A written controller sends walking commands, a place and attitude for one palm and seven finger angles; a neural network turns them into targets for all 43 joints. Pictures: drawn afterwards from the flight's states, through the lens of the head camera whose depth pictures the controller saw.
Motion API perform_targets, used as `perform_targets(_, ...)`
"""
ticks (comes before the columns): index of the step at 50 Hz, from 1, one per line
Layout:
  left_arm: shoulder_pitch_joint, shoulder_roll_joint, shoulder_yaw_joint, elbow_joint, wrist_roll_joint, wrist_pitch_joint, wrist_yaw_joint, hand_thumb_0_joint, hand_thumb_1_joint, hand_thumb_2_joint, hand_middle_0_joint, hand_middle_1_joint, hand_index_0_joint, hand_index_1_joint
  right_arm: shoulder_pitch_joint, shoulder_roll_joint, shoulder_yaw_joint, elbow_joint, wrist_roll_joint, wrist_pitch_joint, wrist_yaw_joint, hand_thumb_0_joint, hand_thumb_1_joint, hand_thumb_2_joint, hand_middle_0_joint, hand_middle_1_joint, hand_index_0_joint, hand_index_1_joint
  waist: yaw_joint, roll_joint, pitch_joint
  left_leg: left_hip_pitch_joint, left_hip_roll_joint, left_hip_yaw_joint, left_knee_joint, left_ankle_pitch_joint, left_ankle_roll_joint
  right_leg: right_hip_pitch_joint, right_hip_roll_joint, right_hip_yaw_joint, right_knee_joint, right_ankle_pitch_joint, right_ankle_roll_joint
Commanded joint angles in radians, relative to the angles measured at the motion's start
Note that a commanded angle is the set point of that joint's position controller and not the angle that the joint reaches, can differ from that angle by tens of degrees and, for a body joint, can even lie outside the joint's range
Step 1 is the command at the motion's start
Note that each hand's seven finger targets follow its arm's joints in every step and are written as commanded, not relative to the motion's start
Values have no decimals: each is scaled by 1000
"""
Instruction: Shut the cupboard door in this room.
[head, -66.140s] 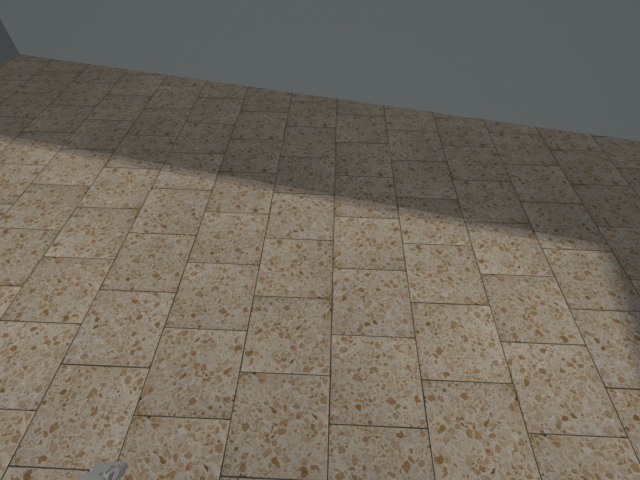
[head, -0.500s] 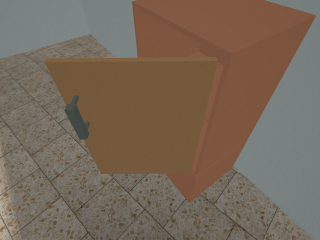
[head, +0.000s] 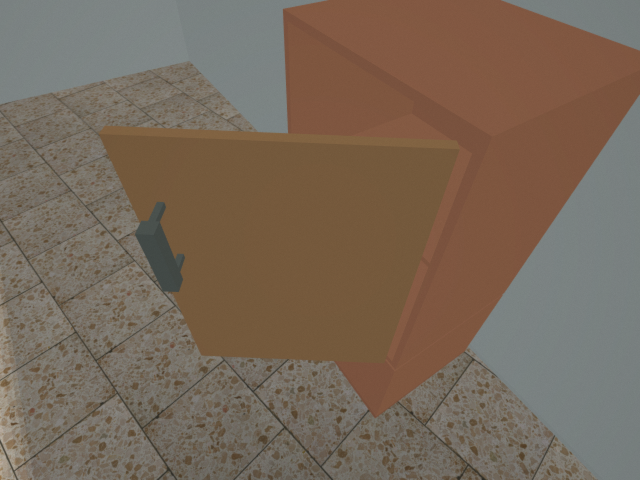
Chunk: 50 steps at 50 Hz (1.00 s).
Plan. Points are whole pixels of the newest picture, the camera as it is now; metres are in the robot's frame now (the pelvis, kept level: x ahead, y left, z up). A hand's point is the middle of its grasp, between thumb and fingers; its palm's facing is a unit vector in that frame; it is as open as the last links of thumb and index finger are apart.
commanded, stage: shuffle to correct the standing spot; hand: left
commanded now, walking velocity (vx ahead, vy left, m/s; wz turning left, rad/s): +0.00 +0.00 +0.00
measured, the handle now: (165, 247) +0.40 +0.26 +0.04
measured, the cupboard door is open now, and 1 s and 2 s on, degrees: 54 54 54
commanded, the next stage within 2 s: come to a stop and stand still in 0.18 s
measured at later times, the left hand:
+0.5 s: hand out of the picture +0.03 +0.23 -0.18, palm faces -0.01 -0.96 -0.26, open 7.3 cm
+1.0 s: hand out of the picture -0.05 +0.24 -0.18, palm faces -0.01 -0.98 -0.21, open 7.3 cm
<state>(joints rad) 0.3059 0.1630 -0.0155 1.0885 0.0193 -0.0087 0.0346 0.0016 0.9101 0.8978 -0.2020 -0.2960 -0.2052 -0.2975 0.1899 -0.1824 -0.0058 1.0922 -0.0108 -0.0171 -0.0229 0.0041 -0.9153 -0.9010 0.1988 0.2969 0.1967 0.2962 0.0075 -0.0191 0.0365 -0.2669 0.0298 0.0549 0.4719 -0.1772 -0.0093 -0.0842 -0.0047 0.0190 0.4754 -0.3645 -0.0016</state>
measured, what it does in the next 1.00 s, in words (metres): shifts its weight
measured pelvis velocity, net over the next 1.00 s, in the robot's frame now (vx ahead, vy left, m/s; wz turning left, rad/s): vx -0.02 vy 0.05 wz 0.00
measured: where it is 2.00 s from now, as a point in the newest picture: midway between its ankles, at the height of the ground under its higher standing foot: outside the picture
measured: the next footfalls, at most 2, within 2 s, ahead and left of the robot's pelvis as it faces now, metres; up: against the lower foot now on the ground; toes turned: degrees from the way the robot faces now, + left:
none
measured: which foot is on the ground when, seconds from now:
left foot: down 0.00-1.00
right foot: down 0.00-1.00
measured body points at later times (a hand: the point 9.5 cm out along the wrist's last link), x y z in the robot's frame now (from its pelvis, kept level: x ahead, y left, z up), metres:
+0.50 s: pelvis -0.01 +0.03 -0.01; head +0.00 +0.03 +0.44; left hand +0.03 +0.28 -0.16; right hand +0.05 -0.21 -0.16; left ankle +0.04 +0.13 -0.74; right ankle -0.07 -0.12 -0.74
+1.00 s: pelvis -0.02 +0.05 +0.00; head +0.00 +0.06 +0.45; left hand -0.05 +0.29 -0.16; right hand +0.01 -0.19 -0.15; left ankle +0.04 +0.13 -0.74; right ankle -0.07 -0.12 -0.74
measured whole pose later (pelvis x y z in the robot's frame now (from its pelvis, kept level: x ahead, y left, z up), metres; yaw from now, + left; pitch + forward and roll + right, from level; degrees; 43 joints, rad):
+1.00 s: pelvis -0.02 +0.05 +0.00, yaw +0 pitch +0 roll +0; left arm 0.36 0.21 -0.02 1.06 0.02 0.00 0.03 0.00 0.91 0.90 -0.20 -0.30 -0.20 -0.30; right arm 0.23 -0.18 -0.01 1.05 -0.01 0.00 0.00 0.00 -0.90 -0.90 0.20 0.30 0.20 0.30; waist 0.01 -0.02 0.05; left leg -0.32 -0.03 0.06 0.47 -0.15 0.06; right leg -0.14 -0.05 0.05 0.47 -0.33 0.05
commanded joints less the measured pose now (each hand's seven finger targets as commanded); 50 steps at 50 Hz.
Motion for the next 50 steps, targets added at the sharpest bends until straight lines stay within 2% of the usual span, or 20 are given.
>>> perform_targets(1,54,139,29,-25,0,-19,5,0,900,900,-200,-300,-200,-300,33,-117,-17,-31,4,-16,-4,0,-900,-900,200,300,200,300,-10,16,2,137,73,-81,-54,150,40,-152,-85,65,-112,251,-22)
perform_targets(5,50,147,30,-25,0,-19,4,0,900,900,-200,-300,-200,-300,15,-122,-16,-31,3,-16,-5,0,-900,-900,200,300,200,300,-5,15,-4,146,73,-78,-52,179,40,-135,-90,60,-117,292,-19)
perform_targets(10,50,166,46,-62,-1,-1,15,0,900,900,-200,-300,-200,-300,10,-120,-25,-66,3,4,-6,0,-900,-900,200,300,200,300,9,21,-22,125,70,-65,-3,335,34,-117,-117,77,-39,450,-24)
perform_targets(15,37,189,64,-110,0,17,17,0,900,900,-200,-300,-200,-300,2,-134,-45,-121,-5,29,-3,0,-900,-900,200,300,200,300,10,-12,-40,81,64,-56,51,280,33,-141,-147,111,3,418,-49)
perform_targets(16,91,143,44,-108,3,-18,48,0,900,900,-200,-300,-200,-300,-48,-130,-43,-201,9,6,1,0,-900,-900,200,300,200,300,11,-41,-21,75,70,-26,218,276,21,-185,-164,170,-57,817,-1)
perform_targets(17,42,216,59,-164,11,-27,42,0,900,900,-200,-300,-200,-300,42,-83,-40,-214,5,17,19,0,-900,-900,200,300,200,300,-18,-182,-66,-80,7,-23,224,-75,28,-59,-214,183,-3,809,-52)
perform_targets(18,21,212,68,-180,15,-34,39,0,900,900,-200,-300,-200,-300,44,-72,-35,-219,-8,19,23,0,-900,-900,200,300,200,300,-13,-177,-110,-93,-7,-7,200,-145,18,14,-245,193,35,929,-107)
perform_targets(19,19,216,64,-201,11,-36,35,0,900,900,-200,-300,-200,-300,40,-73,-35,-232,-2,20,22,0,-900,-900,200,300,200,300,-17,-166,-113,-71,-27,2,186,-165,25,1,-221,156,57,920,-115)
perform_targets(20,3,211,60,-208,5,-36,32,0,900,900,-200,-300,-200,-300,60,-75,-33,-227,0,16,21,0,-900,-900,200,300,200,300,-36,-142,-105,-20,-36,9,128,-95,32,-21,-187,122,89,886,-105)
perform_targets(21,-4,198,52,-214,0,-31,29,0,900,900,-200,-300,-200,-300,92,-86,-33,-214,0,11,20,0,-900,-900,200,300,200,300,-48,-113,-102,52,-17,-11,93,39,43,-76,-140,78,113,720,-80)
perform_targets(22,5,174,45,-214,-2,-18,26,0,900,900,-200,-300,-200,-300,97,-113,-35,-204,-3,6,19,0,-900,-900,200,300,200,300,-39,-9,-83,97,34,-71,82,132,64,-149,-88,50,121,441,-56)
perform_targets(23,14,149,40,-212,1,-7,25,0,900,900,-200,-300,-200,-300,92,-136,-33,-199,-8,0,17,0,-900,-900,200,300,200,300,-28,142,-51,60,92,-173,28,167,103,-164,-31,1,135,170,-33)
perform_targets(24,40,140,37,-199,-1,6,20,0,900,900,-200,-300,-200,-300,57,-158,-31,-203,-6,6,16,0,-900,-900,200,300,200,300,-3,214,10,-21,133,-256,-62,-2,132,-167,10,-35,127,-96,-22)
perform_targets(25,62,138,33,-185,2,12,15,0,900,900,-200,-300,-200,-300,30,-159,-32,-208,-8,13,14,0,-900,-900,200,300,200,300,12,177,75,-116,136,-296,-122,-222,137,-162,16,-32,104,-144,-29)
perform_targets(27,72,133,26,-167,5,10,9,0,900,900,-200,-300,-200,-300,3,-152,-31,-216,-8,21,17,0,-900,-900,200,300,200,300,19,61,134,-185,81,-247,-134,-395,102,-172,-3,14,12,-129,-44)
perform_targets(28,64,136,26,-169,6,5,7,0,900,900,-200,-300,-200,-300,9,-137,-31,-212,-9,20,18,0,-900,-900,200,300,200,300,14,47,126,-151,56,-208,-114,-345,84,-192,-19,39,-23,-123,-53)
perform_targets(30,43,156,28,-172,1,3,6,0,900,900,-200,-300,-200,-300,46,-141,-31,-195,-8,17,20,0,-900,-900,200,300,200,300,-11,63,63,-56,47,-187,-112,-324,67,-231,-28,50,-32,-148,-50)
perform_targets(35,77,145,27,-149,0,1,4,0,900,900,-200,-300,-200,-300,52,-150,-33,-171,-5,7,18,0,-900,-900,200,300,200,300,3,61,15,-46,78,-229,-181,-339,80,-178,-22,27,-18,-76,-39)
perform_targets(40,97,141,23,-117,0,-10,3,0,900,900,-200,-300,-200,-300,53,-143,-31,-140,0,-3,15,0,-900,-900,200,300,200,300,2,38,-15,8,68,-195,-154,-218,74,-169,-51,51,-62,-6,-39)
perform_targets(50,105,148,16,-56,-2,-14,2,0,900,900,-200,-300,-200,-300,42,-153,-31,-82,7,-10,11,0,-900,-900,200,300,200,300,-4,33,7,62,72,-173,-150,-127,68,-183,-66,55,-92,51,-23)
